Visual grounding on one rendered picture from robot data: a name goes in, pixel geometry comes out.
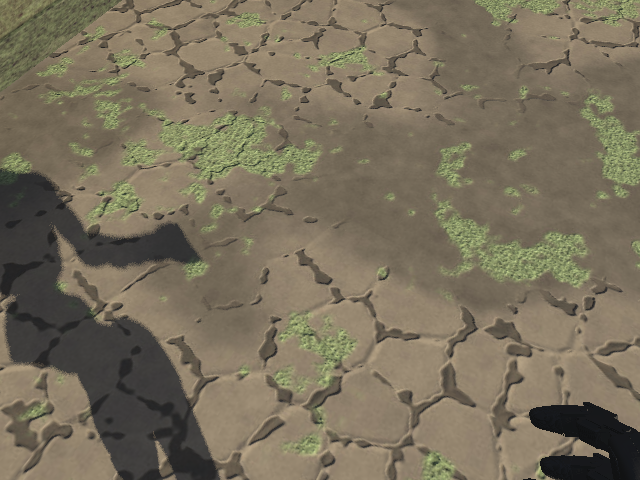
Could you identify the right robot hand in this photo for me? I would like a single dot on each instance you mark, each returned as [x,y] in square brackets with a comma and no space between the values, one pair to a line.
[597,427]

